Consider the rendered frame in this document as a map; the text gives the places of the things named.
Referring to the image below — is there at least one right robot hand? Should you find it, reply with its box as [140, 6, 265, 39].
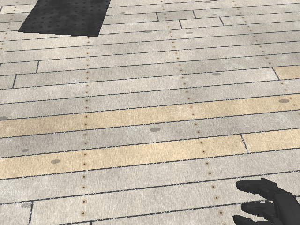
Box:
[232, 177, 300, 225]

